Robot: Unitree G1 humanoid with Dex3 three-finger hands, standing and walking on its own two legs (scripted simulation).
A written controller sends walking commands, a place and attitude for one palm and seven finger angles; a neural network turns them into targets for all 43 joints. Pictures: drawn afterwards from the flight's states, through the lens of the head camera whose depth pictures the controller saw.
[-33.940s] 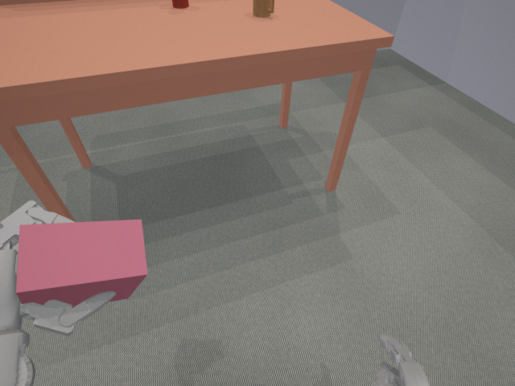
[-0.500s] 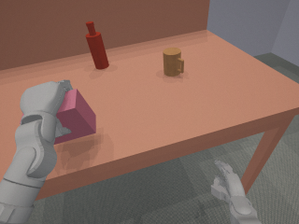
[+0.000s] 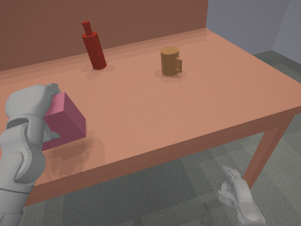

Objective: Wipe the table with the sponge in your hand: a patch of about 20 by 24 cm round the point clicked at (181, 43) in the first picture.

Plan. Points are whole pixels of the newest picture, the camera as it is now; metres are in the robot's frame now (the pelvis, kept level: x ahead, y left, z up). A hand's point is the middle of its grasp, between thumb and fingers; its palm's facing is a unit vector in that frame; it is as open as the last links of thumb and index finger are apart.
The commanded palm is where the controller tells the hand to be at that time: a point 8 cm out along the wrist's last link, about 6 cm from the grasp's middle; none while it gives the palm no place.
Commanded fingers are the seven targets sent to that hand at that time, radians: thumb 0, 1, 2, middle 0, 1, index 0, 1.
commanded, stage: lower the sponge onto the table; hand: left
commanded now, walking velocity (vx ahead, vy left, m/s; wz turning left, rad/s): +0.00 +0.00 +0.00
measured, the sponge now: (55, 127) +0.27 +0.30 +0.16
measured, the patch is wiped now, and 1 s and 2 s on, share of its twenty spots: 0.00 0.00 0.45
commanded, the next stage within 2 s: wipe forward along the first lane in 1.66 s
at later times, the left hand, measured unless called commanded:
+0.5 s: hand (49, 120) +0.27 +0.30 +0.19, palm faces +0.15 -0.06 -0.99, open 10.0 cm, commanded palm +0.22 +0.29 +0.27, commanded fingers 0.00 0.10 1.30 -1.20 -1.60 -1.20 -1.60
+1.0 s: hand (59, 127) +0.27 +0.28 +0.17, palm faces +0.14 -0.07 -0.99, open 10.0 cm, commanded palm +0.22 +0.27 +0.25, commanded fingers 0.00 0.10 1.30 -1.20 -1.60 -1.20 -1.60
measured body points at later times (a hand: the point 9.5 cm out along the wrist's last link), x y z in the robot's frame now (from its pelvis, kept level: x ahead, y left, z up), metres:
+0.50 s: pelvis +0.00 +0.00 +0.00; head -0.03 -0.05 +0.45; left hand +0.25 +0.30 +0.24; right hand +0.27 -0.18 -0.06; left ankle +0.04 +0.12 -0.73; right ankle +0.02 -0.07 -0.74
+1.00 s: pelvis +0.00 +0.00 +0.00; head -0.02 -0.05 +0.45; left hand +0.25 +0.28 +0.22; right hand +0.27 -0.17 -0.06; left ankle +0.04 +0.12 -0.73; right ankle +0.02 -0.07 -0.74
